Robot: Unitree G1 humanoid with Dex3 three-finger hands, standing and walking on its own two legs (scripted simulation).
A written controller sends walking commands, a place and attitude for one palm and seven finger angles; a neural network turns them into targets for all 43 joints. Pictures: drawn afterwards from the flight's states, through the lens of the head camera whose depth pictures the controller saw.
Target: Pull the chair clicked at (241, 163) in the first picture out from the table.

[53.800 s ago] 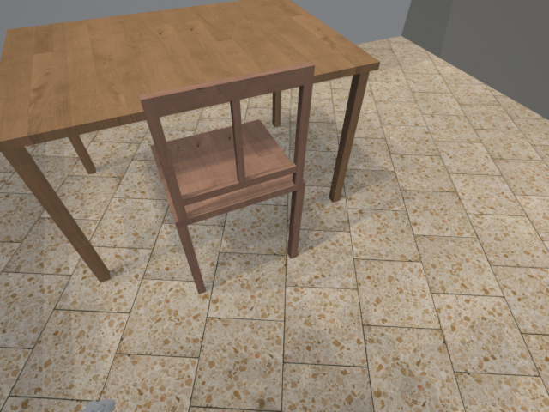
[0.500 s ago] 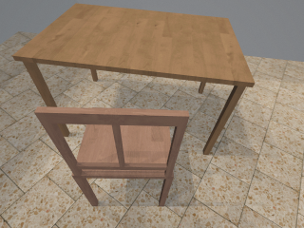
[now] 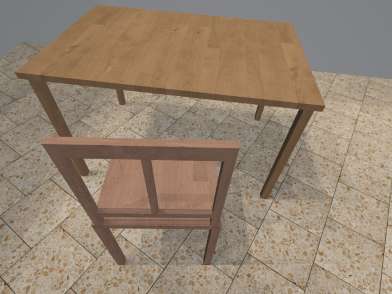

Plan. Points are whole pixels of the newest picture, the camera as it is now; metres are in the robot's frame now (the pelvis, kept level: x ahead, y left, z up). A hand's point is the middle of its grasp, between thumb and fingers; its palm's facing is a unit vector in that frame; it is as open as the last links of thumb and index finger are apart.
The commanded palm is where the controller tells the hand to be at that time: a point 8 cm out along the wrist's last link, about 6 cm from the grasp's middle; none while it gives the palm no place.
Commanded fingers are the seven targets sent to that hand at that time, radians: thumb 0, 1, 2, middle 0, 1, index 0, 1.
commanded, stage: look again from close up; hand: left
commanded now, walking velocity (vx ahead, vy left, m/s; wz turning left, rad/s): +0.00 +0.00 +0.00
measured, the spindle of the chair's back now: (151, 187) +0.40 +0.15 -0.09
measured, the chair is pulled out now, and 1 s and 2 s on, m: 0.23 0.23 0.23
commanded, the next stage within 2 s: none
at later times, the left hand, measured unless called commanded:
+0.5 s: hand out of the picture -0.02 +0.14 -0.18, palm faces +0.02 -0.99 -0.15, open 7.4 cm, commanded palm none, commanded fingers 0.00 0.90 0.90 -0.20 -0.30 -0.20 -0.30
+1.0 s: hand out of the picture -0.03 +0.14 -0.18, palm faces +0.02 -0.99 -0.16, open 7.4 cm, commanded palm none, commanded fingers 0.00 0.90 0.90 -0.20 -0.30 -0.20 -0.30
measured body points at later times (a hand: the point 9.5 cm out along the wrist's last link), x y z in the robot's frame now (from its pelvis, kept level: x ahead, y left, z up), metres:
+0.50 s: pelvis -0.01 -0.01 +0.00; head +0.00 +0.00 +0.45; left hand -0.02 +0.20 -0.16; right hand -0.01 -0.23 -0.16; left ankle -0.01 +0.09 -0.74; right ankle -0.02 -0.12 -0.74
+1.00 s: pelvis -0.01 -0.02 +0.00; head +0.00 -0.02 +0.45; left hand -0.03 +0.19 -0.16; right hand -0.03 -0.23 -0.16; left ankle -0.01 +0.09 -0.74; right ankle -0.02 -0.12 -0.74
